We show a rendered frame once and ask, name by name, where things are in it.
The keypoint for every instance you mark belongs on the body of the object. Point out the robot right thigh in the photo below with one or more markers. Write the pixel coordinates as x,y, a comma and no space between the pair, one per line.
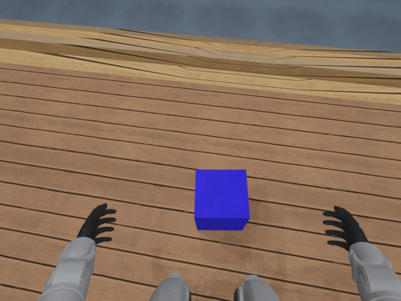
256,290

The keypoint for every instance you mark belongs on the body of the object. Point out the robot right forearm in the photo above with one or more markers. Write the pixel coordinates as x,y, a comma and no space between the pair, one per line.
372,271

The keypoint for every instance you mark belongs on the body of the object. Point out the carton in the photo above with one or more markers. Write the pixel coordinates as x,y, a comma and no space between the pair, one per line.
221,199

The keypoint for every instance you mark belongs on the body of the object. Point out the left robot hand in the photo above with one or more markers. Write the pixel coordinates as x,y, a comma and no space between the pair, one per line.
90,227

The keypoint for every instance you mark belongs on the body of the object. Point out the right robot hand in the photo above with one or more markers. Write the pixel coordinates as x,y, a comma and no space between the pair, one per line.
352,232

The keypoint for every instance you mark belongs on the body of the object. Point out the robot left forearm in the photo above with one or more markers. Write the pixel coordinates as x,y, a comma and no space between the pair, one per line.
70,280

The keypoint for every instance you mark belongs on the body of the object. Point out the robot left shin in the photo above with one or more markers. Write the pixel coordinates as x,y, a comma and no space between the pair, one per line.
175,275

